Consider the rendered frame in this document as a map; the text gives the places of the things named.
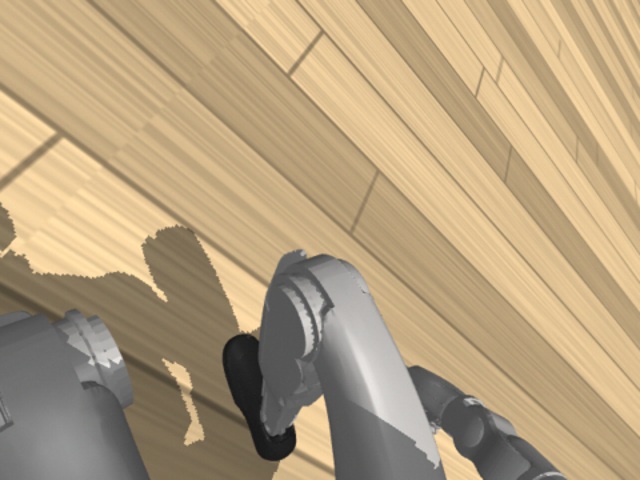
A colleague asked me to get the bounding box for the right robot arm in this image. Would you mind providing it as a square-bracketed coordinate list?
[441, 395, 567, 480]

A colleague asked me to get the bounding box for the right robot foot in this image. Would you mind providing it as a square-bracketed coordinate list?
[222, 334, 296, 461]

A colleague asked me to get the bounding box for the right robot hand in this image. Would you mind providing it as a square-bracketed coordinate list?
[406, 365, 466, 434]

